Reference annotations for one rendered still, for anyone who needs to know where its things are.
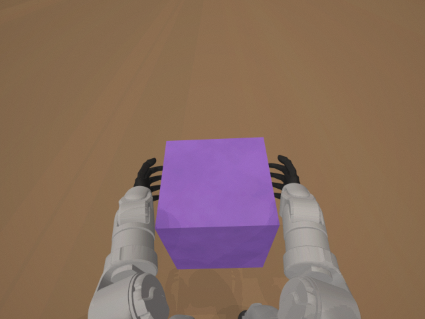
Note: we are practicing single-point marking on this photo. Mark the robot right hand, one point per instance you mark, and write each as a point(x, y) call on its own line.
point(289, 171)

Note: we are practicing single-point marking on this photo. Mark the robot left upper arm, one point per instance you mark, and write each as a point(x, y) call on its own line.
point(139, 296)

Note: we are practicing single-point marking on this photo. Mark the robot left hand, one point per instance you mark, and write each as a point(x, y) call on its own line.
point(143, 178)

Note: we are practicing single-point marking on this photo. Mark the robot right shin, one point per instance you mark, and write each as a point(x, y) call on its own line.
point(254, 304)

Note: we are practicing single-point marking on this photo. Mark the right robot thigh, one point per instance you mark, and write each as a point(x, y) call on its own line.
point(261, 312)

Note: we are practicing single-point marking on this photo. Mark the left robot forearm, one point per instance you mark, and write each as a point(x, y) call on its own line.
point(132, 238)

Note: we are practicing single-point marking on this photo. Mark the right robot forearm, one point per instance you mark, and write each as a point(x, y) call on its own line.
point(305, 236)

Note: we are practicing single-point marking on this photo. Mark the carton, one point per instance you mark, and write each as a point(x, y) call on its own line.
point(216, 205)

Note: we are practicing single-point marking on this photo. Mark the robot right upper arm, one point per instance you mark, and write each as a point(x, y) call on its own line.
point(304, 297)

